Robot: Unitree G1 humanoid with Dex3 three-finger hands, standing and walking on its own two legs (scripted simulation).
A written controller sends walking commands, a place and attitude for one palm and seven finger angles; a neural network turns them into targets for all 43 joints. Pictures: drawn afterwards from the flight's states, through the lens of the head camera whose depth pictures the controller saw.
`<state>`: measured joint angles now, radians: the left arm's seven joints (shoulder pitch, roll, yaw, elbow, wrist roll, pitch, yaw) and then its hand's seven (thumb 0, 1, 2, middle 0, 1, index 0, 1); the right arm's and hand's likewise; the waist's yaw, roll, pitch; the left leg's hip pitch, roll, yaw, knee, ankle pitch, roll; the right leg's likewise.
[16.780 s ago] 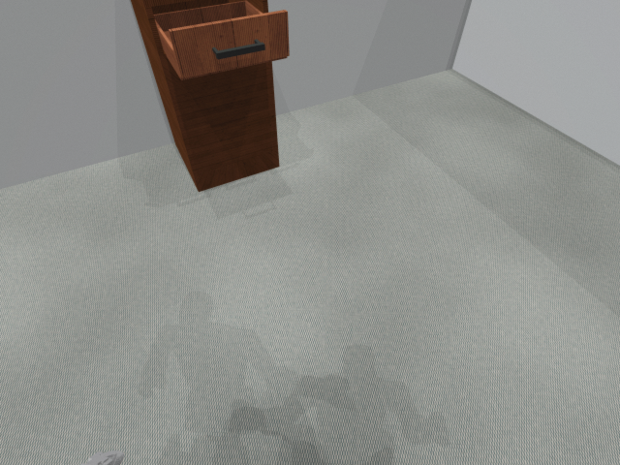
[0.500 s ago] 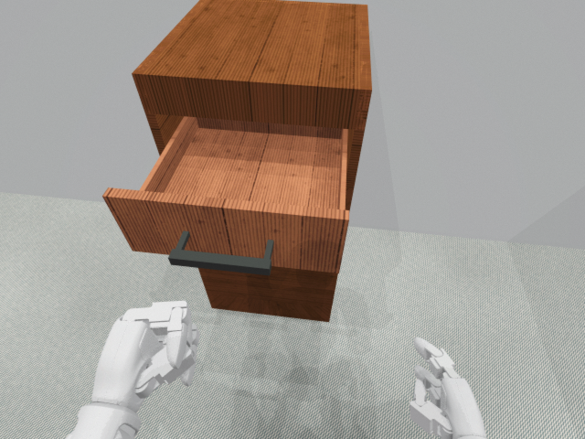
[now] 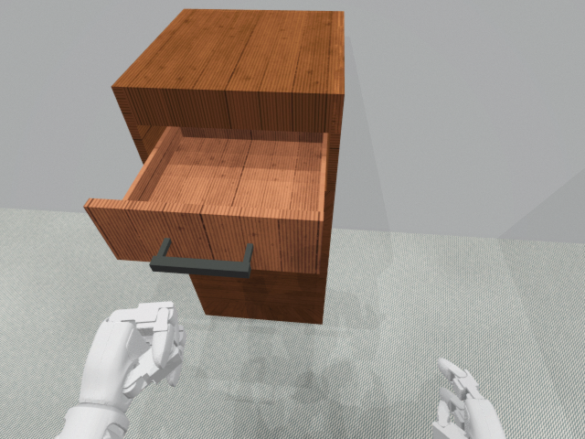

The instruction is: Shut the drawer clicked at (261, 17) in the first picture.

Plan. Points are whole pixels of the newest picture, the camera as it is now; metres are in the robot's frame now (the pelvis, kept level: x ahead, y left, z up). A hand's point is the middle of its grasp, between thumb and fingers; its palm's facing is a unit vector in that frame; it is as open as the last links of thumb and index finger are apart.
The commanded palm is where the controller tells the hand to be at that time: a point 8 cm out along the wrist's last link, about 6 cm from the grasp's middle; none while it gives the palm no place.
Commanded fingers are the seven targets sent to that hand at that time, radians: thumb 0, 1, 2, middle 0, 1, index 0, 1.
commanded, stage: bring the fist close to the handle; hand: left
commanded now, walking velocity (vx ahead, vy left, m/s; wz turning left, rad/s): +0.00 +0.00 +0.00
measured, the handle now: (204, 257) +0.40 +0.18 +0.00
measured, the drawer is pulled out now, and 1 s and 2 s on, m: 0.23 0.23 0.22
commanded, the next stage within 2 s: push the drawer shut in 1.46 s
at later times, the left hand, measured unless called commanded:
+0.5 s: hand (197, 330) +0.24 +0.14 +0.06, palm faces -0.04 -1.00 -0.05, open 3.2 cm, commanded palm +0.23 +0.20 +0.06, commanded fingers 0.00 0.90 0.90 -1.40 -1.60 -1.40 -1.60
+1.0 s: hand (209, 317) +0.29 +0.14 +0.00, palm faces -0.07 -1.00 -0.03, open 3.2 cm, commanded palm +0.27 +0.20 +0.01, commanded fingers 0.00 0.90 0.90 -1.40 -1.60 -1.40 -1.60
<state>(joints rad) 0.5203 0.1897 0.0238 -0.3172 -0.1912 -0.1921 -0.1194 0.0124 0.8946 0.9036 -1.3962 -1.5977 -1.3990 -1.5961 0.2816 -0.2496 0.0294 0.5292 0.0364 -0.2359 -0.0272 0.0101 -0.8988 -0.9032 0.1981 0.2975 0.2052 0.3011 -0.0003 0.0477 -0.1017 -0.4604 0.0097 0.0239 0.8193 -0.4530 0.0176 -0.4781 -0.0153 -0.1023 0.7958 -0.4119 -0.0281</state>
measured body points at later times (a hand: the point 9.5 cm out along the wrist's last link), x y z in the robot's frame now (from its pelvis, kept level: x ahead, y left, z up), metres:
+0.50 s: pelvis +0.00 -0.02 +0.00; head +0.03 -0.03 +0.44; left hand +0.24 +0.19 +0.06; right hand +0.16 -0.26 -0.09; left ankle -0.02 +0.11 -0.71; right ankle +0.00 -0.10 -0.71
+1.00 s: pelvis -0.01 +0.00 -0.03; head +0.06 +0.00 +0.41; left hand +0.29 +0.20 +0.01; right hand +0.14 -0.24 -0.13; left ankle -0.02 +0.11 -0.71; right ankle +0.00 -0.10 -0.71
